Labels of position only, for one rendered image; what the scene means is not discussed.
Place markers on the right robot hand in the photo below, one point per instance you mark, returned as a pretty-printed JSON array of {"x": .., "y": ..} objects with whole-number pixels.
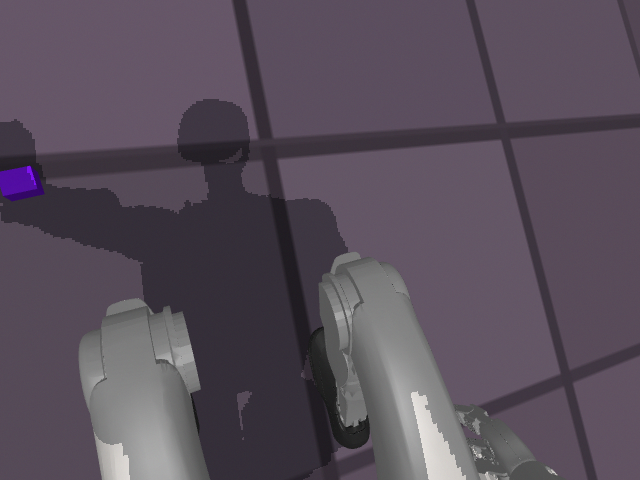
[{"x": 500, "y": 451}]

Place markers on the right robot arm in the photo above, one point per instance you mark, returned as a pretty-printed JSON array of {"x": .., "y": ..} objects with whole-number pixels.
[{"x": 534, "y": 470}]

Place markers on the small box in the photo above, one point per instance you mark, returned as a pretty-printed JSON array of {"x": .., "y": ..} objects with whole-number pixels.
[{"x": 20, "y": 183}]

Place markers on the right robot foot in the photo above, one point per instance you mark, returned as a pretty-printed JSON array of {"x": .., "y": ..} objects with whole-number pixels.
[{"x": 349, "y": 437}]

